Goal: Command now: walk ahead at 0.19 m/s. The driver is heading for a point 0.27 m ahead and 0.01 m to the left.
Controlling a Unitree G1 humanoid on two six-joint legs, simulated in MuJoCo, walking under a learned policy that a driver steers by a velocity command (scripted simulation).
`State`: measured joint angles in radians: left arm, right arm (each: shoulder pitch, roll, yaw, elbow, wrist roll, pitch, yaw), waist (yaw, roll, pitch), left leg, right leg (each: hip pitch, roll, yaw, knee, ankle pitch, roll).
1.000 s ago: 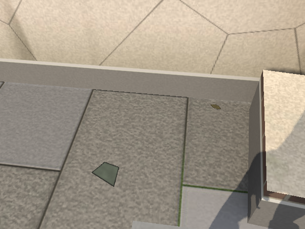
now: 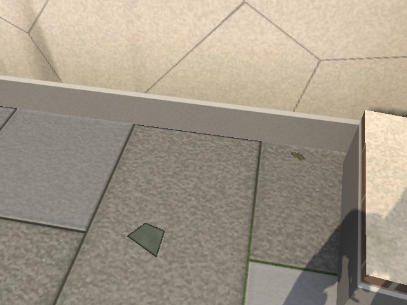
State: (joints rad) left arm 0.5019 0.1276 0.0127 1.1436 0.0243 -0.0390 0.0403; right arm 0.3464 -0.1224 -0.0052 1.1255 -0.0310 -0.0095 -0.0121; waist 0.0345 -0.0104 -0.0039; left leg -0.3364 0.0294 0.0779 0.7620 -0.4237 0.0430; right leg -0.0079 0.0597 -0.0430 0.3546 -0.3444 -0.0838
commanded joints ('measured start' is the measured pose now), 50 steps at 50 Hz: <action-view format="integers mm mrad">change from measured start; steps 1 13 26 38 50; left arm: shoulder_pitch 107 40 -82 -65 -58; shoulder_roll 91 -8 30 36 29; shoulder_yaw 11 -26 -26 -21 -21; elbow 9 -24 -6 7 17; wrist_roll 8 -1 -18 -20 -18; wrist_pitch -21 25 18 6 11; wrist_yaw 1 -13 -7 4 6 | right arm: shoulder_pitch -78 8 106 97 92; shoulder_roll -38 -76 -45 -50 -52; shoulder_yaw -12 0 4 0 1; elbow -94 -71 -22 0 15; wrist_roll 9 15 21 25 25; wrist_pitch -45 -46 -23 -27 -22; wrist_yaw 6 -25 -21 -28 -31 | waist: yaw -7 0 -42 -40 -39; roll -34 79 -64 5 2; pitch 241 90 149 83 100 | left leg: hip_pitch -299 80 163 226 216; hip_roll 37 229 69 76 78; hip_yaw -29 -238 -115 -101 -104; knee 20 -524 -468 -434 -434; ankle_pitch -8 590 321 450 439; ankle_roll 9 144 23 21 17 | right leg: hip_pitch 5 -269 -201 -127 -123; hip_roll -344 -114 -169 -176 -174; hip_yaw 293 59 101 89 84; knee -174 533 -6 -14 -22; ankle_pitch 270 -147 220 339 332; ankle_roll -168 60 59 48 47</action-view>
